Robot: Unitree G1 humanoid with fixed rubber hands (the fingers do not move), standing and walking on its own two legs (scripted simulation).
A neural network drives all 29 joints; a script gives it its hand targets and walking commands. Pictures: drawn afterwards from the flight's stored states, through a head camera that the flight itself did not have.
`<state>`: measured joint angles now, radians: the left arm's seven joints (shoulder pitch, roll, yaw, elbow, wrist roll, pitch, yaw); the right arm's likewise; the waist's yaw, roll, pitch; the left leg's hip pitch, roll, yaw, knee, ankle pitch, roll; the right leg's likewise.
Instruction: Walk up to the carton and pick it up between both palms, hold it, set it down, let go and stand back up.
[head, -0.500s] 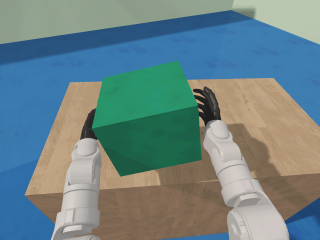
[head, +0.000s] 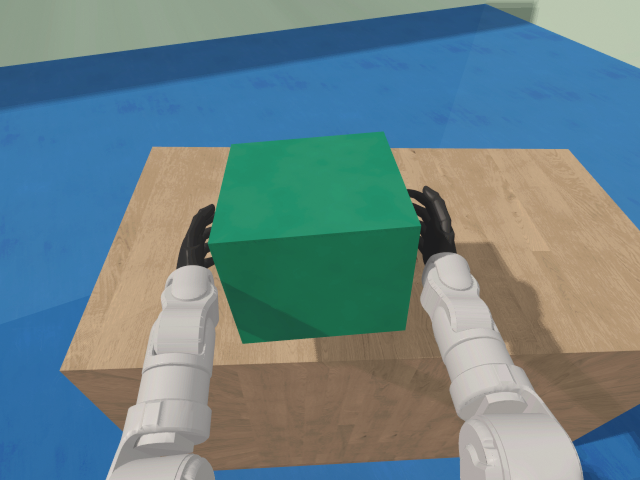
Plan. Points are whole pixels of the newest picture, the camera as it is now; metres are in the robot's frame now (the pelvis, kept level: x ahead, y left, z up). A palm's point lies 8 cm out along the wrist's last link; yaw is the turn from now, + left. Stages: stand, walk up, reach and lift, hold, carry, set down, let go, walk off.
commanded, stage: set down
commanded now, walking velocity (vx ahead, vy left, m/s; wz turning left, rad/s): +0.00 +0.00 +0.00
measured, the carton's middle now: (315, 234) +0.44 +0.02 +0.09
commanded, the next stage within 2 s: none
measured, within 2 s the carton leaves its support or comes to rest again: neither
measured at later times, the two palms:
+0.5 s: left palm (203, 275) +0.37 +0.16 +0.07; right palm (430, 250) +0.42 -0.14 +0.08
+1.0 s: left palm (209, 285) +0.38 +0.16 +0.03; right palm (418, 249) +0.44 -0.14 +0.05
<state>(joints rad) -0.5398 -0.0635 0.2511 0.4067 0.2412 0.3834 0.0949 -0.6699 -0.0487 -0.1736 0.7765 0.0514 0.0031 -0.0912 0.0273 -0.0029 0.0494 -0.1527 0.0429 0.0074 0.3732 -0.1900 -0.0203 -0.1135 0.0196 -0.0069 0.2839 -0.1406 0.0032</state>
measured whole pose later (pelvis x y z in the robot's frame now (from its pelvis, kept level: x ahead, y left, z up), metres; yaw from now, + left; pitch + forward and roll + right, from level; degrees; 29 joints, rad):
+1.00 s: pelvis +0.03 -0.01 +0.00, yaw +0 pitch +8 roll -1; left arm -0.52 -0.14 0.29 0.65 0.24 0.03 0.19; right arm -0.73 -0.06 -0.37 1.03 -0.12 -0.23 0.00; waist 0.10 0.00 -0.03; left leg -0.31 0.05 0.01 0.36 -0.19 -0.02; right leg -0.28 0.02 -0.01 0.28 -0.15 -0.01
